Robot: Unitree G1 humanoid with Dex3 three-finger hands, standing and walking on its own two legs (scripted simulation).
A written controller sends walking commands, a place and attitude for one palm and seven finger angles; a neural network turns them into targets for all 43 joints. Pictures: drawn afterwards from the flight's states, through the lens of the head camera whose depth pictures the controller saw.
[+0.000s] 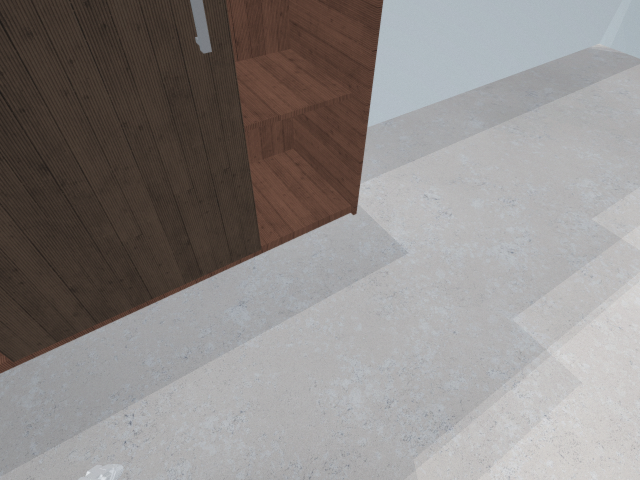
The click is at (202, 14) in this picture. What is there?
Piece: wardrobe's sliding door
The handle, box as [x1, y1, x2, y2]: [190, 0, 211, 53]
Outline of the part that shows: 190,0 197,32 197,36 195,37 196,42 203,53 211,51 202,0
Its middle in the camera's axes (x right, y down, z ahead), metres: -0.28 -0.54 +0.80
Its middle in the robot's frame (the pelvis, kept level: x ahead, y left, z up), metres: +0.98 +0.33 +0.24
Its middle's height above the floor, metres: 1.00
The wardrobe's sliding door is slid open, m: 0.46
